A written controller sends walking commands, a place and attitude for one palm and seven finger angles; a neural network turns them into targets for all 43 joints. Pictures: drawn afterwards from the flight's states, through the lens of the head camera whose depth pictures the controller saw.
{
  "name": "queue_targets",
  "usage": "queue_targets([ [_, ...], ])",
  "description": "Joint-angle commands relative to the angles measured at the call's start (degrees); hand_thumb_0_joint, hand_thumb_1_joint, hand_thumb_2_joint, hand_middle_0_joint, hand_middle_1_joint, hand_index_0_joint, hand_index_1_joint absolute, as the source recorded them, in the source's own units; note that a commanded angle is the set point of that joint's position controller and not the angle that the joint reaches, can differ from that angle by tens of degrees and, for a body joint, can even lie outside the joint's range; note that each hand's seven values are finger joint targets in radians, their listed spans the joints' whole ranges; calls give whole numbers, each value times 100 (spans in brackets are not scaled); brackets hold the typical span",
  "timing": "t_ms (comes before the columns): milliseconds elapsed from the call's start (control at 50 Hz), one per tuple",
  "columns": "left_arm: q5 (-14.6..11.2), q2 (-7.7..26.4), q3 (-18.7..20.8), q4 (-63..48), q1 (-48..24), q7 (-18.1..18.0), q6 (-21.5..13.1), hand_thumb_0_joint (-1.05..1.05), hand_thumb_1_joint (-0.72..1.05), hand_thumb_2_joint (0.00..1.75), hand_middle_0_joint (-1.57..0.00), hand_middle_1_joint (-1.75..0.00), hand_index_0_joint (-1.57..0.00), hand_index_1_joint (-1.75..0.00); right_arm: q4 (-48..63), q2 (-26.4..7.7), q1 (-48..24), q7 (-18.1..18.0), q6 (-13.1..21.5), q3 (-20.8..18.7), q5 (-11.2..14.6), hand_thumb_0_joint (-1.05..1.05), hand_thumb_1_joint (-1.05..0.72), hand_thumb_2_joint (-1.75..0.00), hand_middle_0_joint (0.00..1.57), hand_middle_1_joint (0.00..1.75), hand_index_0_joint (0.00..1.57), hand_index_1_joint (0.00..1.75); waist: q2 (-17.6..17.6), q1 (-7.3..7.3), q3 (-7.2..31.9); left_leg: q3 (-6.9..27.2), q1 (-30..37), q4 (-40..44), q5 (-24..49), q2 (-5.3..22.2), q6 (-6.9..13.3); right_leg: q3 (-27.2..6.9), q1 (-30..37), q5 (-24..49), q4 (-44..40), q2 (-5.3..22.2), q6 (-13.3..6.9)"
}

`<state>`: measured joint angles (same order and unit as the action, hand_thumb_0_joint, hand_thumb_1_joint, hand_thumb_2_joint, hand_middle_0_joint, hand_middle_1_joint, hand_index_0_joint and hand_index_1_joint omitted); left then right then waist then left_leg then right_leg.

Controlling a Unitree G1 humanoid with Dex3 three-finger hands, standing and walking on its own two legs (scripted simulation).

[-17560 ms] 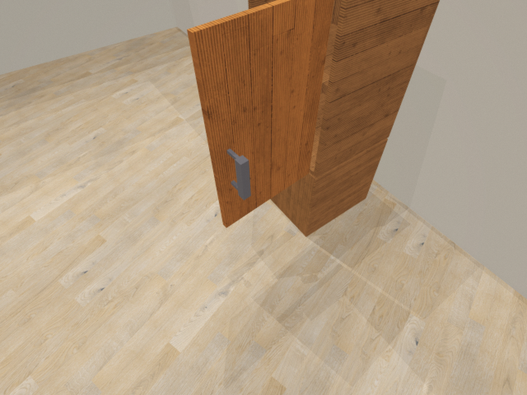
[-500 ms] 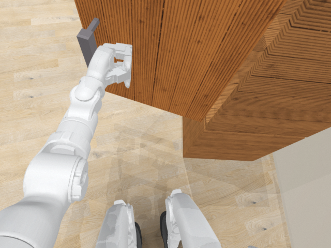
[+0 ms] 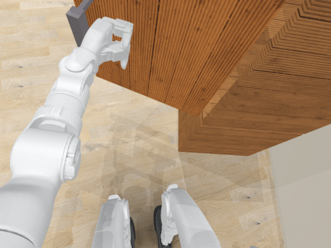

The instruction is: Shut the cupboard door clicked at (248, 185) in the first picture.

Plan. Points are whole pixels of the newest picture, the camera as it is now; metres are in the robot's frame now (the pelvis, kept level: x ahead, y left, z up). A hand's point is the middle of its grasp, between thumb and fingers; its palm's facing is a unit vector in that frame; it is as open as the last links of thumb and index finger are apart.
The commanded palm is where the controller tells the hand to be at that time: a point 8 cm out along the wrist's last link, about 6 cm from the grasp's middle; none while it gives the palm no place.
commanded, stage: push the door shut along its arc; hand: left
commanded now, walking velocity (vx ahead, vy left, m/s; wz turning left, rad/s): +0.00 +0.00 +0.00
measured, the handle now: (88, 31) +0.60 +0.11 +0.06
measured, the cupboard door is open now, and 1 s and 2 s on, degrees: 71 64 64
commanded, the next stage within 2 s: pull the fist back off the door in 0.08 s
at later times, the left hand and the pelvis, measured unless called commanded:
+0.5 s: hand (144, 45) +0.56 -0.01 +0.05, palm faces -0.05 -1.00 -0.07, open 3.2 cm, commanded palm +0.53 +0.02 +0.06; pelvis +0.00 +0.00 -0.01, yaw -1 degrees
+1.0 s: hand (147, 78) +0.47 -0.01 +0.05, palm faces -0.10 -0.99 -0.05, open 3.1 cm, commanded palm +0.45 +0.04 +0.06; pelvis +0.02 -0.01 +0.03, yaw +1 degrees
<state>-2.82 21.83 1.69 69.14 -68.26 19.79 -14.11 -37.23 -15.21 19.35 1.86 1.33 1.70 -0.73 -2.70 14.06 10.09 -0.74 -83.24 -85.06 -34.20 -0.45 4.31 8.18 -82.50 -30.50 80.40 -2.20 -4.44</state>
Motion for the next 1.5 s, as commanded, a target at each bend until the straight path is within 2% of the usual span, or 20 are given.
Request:
queue_targets([
  [0,-25,-300,-170,-1269,-3705,207,-222,0,90,90,-130,-150,-130,-150,27,-1084,1153,-123,170,-402,-49,0,-90,-90,20,30,20,30,-953,790,3301,858,3025,653,2116,97,-31,-721,803,1163,-1012,-103,167],
  [160,91,-478,-289,-1255,-4198,220,45,0,90,90,-130,-150,-130,-150,-60,-1122,1164,-130,334,-392,-112,0,-90,-90,20,30,20,30,-1292,893,3474,1000,3282,573,2203,114,-36,-581,223,1112,-770,-124,154],
  [180,-374,-237,912,-1184,-3894,-942,3,0,90,90,-130,-150,-130,-150,111,-996,1559,-84,385,-353,-193,0,-90,-90,20,30,20,30,-1251,559,3461,1021,3168,826,1955,163,-197,-628,545,1114,-769,-72,185],
  [260,-25,-566,1152,-949,-3636,-2803,-413,0,90,90,-130,-150,-130,-150,157,-900,1529,284,316,-345,-428,0,-90,-90,20,30,20,30,-902,529,3381,993,2639,935,1612,143,-293,-657,758,950,-835,-1,294],
  [300,405,-498,1300,-1286,-3736,-3595,-1015,0,90,90,-130,-150,-130,-150,138,-841,1552,462,335,-398,-593,0,-90,-90,20,30,20,30,-927,463,3624,894,2567,871,1753,134,-323,-712,886,1045,-808,-4,329],
  [360,1287,-487,882,-1103,-3582,-3945,-1616,0,90,90,-130,-150,-130,-150,33,-896,1706,729,187,-535,-682,0,-90,-90,20,30,20,30,-908,587,3799,886,2775,808,1994,159,-331,-707,917,1224,-810,-22,363],
  [420,1347,-314,848,-894,-3281,-3748,-1736,0,90,90,-130,-150,-130,-150,60,-936,1762,783,31,-561,-604,0,-90,-90,20,30,20,30,-680,547,3822,748,2531,940,1759,111,-267,-772,1524,1266,-971,-14,369],
  [500,843,-239,1132,-1031,-2548,-3387,-1565,0,90,90,-130,-150,-130,-150,261,-898,1643,715,-123,-536,-432,0,-90,-90,20,30,20,30,-440,244,3861,568,2329,1218,1621,66,-248,-931,2404,1379,-1262,-7,360],
  [580,520,-807,880,-1473,-1602,-3178,-1675,0,90,90,-130,-150,-130,-150,380,-810,1531,703,-209,-570,-360,0,-90,-90,20,30,20,30,-156,101,3630,507,2558,1393,1951,75,-261,-914,2656,1810,-1396,-23,361],
  [660,568,-1173,557,-1387,-1201,-3180,-1900,0,90,90,-130,-150,-130,-150,327,-780,1440,688,-305,-602,-342,0,-90,-90,20,30,20,30,116,127,2872,421,2330,1451,1608,44,-229,-927,2554,1574,-1526,5,366],
  [880,745,-1704,-53,-2259,115,-3502,-2355,0,90,90,-130,-150,-130,-150,549,-692,813,709,-600,-728,-324,0,-90,-90,20,30,20,30,-90,-285,3136,262,2822,1434,2082,-51,-264,-1011,2961,2343,-1410,76,400],
  [960,685,-1864,-311,-2715,548,-3496,-2270,0,90,90,-130,-150,-130,-150,697,-660,565,646,-695,-722,-247,0,-90,-90,20,30,20,30,161,-342,3135,231,2752,1482,1975,-70,-239,-1091,3302,2453,-1497,106,451],
  [1020,656,-1773,-371,-2774,-44,-3524,-2242,0,90,90,-130,-150,-130,-150,626,-643,469,511,-702,-688,-227,0,-90,-90,20,30,20,30,537,-101,2817,213,2413,1414,1600,-85,-171,-1224,3360,2180,-1654,141,512],
  [1120,598,-1827,-415,-2423,-420,-3499,-2319,0,90,90,-130,-150,-130,-150,492,-606,339,394,-600,-626,-252,0,-90,-90,20,30,20,30,335,-54,2878,230,2401,1367,1375,-116,-175,-1251,3190,1843,-1661,169,516],
  [1160,568,-1786,-331,-2239,-267,-3453,-2315,0,90,90,-130,-150,-130,-150,487,-599,308,399,-581,-612,-265,0,-90,-90,20,30,20,30,166,-146,3066,212,2441,1339,1488,-124,-201,-1240,3215,1969,-1593,176,515],
  [1220,430,-1253,209,-2924,1119,-3298,-2141,0,90,90,-130,-150,-130,-150,861,-651,315,420,-638,-617,-178,0,-90,-90,20,30,20,30,1,-782,3861,173,3031,1713,2191,-127,-263,-1229,4123,2785,-1590,130,461],
  [1240,373,-1352,88,-3202,1503,-3196,-1995,0,90,90,-130,-150,-130,-150,958,-608,289,432,-689,-604,-122,0,-90,-90,20,30,20,30,116,-825,3873,156,3202,1867,2360,-108,-264,-1192,4359,3034,-1694,130,472],
  [1300,174,-1408,-136,-4143,2566,-2879,-1538,0,90,90,-130,-150,-130,-150,1264,-531,225,377,-785,-573,77,0,-90,-90,20,30,20,30,723,-953,3376,44,3133,2309,2196,-105,-206,-1342,5215,3190,-2247,159,549],
  [1380,-197,-1399,-305,-5149,3047,-2563,-1273,0,90,90,-130,-150,-130,-150,1393,-486,39,144,-705,-492,245,0,-90,-90,20,30,20,30,1264,-874,2414,8,3203,2722,1617,-101,-168,-1628,5555,2407,-3052,281,655],
  [1480,-289,-1235,-463,-5771,3684,-2312,-1465,0,90,90,-130,-150,-130,-150,1281,-486,-203,-39,-424,-460,280,0,-90,-90,20,30,20,30,661,-900,1642,72,4033,3157,1468,-64,-167,-1378,5187,1676,-3399,248,449],
])
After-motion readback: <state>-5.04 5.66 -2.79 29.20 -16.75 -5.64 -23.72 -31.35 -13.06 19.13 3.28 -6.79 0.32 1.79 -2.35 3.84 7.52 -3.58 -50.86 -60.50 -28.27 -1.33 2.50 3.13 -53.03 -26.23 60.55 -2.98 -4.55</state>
